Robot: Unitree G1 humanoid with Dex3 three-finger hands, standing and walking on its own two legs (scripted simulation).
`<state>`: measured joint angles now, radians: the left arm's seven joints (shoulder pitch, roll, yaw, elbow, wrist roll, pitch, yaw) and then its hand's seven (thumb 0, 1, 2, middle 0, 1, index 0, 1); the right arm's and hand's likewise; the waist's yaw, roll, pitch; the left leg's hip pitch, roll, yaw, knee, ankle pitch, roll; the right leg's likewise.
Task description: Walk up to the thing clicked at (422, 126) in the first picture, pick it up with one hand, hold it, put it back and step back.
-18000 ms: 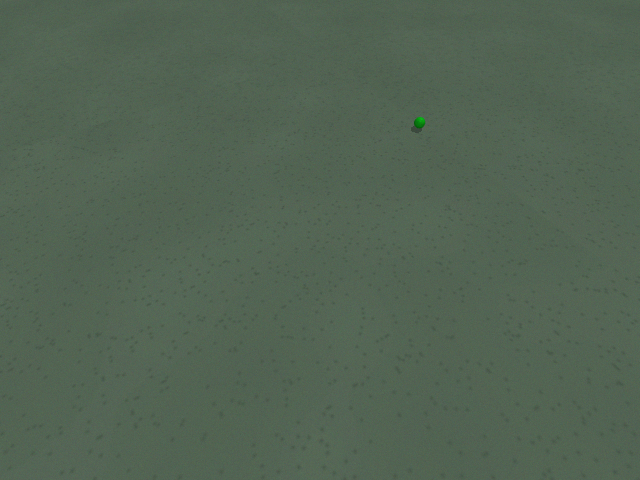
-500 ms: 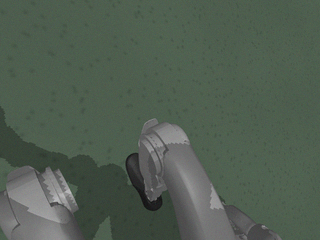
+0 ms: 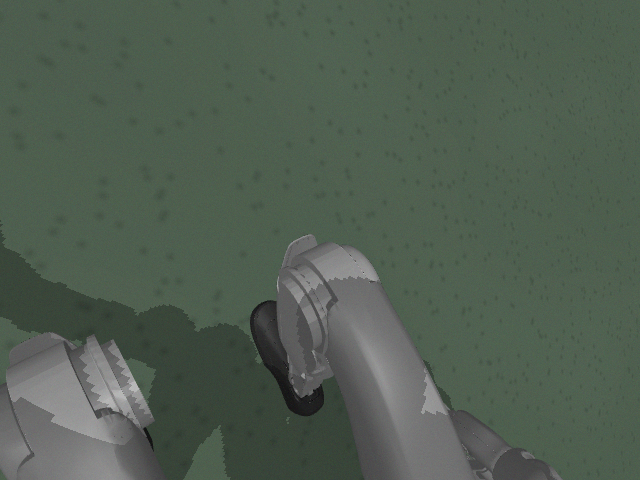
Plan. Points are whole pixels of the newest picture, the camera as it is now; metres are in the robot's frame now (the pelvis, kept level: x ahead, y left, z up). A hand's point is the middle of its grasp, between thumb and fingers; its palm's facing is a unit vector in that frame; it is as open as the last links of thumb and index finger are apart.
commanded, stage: close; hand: left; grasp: from above
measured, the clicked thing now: out of the picture +0.47 +0.34 -0.28
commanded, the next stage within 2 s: settle in 0.86 s
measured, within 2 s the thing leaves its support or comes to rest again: leaves its support in 1.24 s
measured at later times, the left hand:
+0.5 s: hand out of the picture +0.45 +0.33 -0.27, palm faces -0.44 -0.17 -0.88, open 8.2 cm
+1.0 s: hand out of the picture +0.45 +0.33 -0.26, palm faces -0.44 -0.17 -0.88, open 6.4 cm
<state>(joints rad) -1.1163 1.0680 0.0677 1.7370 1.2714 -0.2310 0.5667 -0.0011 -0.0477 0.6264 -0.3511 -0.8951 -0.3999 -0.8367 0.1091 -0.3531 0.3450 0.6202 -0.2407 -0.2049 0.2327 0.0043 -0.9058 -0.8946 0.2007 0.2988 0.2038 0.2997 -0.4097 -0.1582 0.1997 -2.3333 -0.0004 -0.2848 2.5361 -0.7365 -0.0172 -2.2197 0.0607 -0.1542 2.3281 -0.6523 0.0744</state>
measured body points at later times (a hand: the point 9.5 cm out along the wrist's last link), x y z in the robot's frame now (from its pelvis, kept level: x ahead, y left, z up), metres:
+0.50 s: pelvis +0.00 +0.00 +0.00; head +0.29 +0.14 +0.31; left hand +0.47 +0.33 -0.22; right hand +0.05 -0.25 -0.04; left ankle +0.06 +0.13 -0.28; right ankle +0.12 -0.13 -0.28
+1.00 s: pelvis +0.00 +0.00 +0.00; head +0.29 +0.14 +0.31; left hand +0.47 +0.33 -0.21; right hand +0.06 -0.25 -0.05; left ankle +0.06 +0.13 -0.28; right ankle +0.12 -0.13 -0.28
